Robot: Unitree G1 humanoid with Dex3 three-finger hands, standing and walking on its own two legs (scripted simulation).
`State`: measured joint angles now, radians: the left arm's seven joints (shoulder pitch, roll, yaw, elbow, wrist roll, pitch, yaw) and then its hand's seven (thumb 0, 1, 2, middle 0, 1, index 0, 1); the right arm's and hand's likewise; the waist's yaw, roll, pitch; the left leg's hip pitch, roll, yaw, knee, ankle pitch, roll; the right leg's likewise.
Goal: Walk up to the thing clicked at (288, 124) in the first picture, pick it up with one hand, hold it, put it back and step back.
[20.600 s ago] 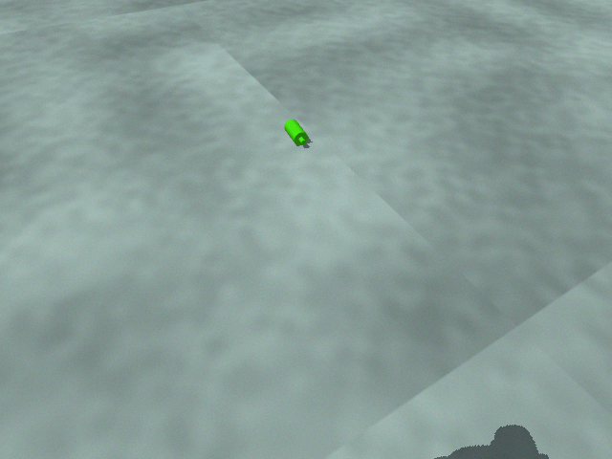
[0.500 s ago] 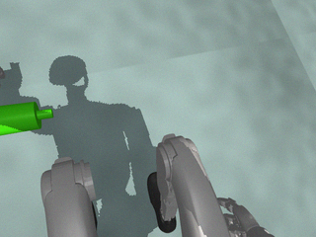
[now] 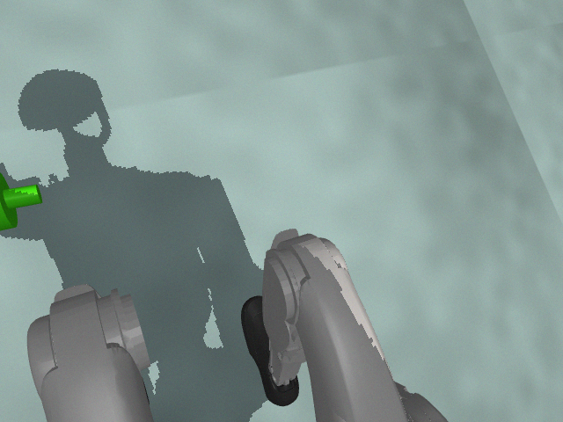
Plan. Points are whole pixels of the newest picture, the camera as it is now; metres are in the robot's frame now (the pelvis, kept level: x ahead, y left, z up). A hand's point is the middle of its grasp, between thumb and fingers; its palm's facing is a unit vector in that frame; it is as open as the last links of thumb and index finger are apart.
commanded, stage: rest palm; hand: left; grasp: from above
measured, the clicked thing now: out of the picture +0.45 +0.32 -0.26
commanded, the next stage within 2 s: close in 0.32 s
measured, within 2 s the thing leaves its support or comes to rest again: neither
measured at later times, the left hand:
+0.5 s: hand out of the picture +0.43 +0.34 -0.24, palm faces -0.48 -0.15 -0.87, open 13.8 cm
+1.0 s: hand out of the picture +0.43 +0.34 -0.25, palm faces -0.45 -0.14 -0.88, open 11.5 cm
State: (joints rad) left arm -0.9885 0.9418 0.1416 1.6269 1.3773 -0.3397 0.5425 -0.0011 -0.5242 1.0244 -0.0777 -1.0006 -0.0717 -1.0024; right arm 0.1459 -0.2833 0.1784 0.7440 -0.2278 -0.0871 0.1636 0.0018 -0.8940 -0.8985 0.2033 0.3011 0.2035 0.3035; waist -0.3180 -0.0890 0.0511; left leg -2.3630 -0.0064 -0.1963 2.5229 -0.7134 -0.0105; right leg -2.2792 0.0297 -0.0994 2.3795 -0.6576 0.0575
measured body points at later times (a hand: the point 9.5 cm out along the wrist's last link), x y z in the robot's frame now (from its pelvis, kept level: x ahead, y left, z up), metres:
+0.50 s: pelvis +0.00 +0.00 +0.00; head +0.27 +0.12 +0.34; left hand +0.45 +0.34 -0.19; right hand +0.06 -0.26 -0.08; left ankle +0.06 +0.13 -0.27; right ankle +0.11 -0.13 -0.27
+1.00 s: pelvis +0.00 +0.01 -0.01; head +0.26 +0.13 +0.33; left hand +0.45 +0.34 -0.20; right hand +0.06 -0.26 -0.07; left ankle +0.06 +0.13 -0.27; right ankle +0.11 -0.13 -0.27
